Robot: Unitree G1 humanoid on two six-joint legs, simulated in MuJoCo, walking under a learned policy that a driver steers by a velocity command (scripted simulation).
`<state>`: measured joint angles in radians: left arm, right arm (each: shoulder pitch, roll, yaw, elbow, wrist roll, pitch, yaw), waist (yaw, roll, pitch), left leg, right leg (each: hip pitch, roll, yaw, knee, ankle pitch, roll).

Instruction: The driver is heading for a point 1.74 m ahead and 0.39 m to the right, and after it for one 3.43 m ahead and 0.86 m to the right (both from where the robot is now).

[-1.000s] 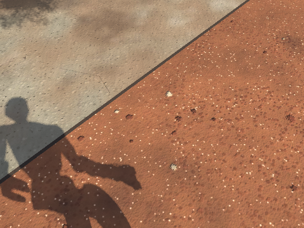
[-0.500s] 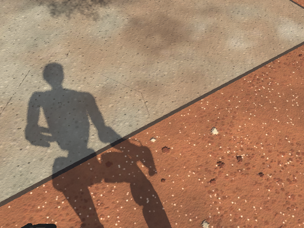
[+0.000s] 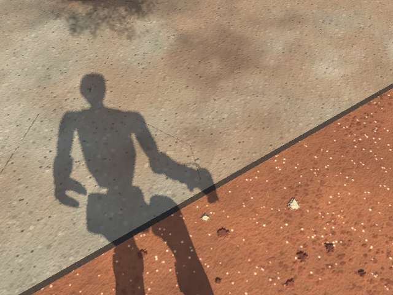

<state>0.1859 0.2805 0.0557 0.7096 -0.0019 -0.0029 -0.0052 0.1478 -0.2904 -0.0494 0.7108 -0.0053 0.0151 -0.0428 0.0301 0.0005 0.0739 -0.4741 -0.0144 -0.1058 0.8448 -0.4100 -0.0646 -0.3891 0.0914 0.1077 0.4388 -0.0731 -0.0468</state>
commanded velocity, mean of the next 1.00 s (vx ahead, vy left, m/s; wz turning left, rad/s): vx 0.05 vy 0.00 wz -0.46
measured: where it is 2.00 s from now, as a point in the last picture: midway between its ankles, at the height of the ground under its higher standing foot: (252, 290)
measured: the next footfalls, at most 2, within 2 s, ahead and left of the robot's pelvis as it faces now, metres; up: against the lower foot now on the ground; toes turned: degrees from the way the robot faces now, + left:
left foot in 0.14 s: +0.11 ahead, +0.14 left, +0.00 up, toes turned -11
right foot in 0.58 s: +0.02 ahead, -0.11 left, +0.00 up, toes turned -23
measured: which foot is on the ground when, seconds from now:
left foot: up 0.00-0.12, down 0.14-0.58, up 0.60-1.00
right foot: down 0.00-0.14, up 0.16-0.56, down 0.58-1.00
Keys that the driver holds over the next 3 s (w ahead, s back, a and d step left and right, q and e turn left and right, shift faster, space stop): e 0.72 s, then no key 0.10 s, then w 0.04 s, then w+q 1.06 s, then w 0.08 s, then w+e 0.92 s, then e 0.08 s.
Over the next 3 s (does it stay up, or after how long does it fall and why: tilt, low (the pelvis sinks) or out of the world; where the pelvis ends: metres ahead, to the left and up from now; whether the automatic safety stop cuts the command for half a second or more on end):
stays up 1.08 -0.13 -0.01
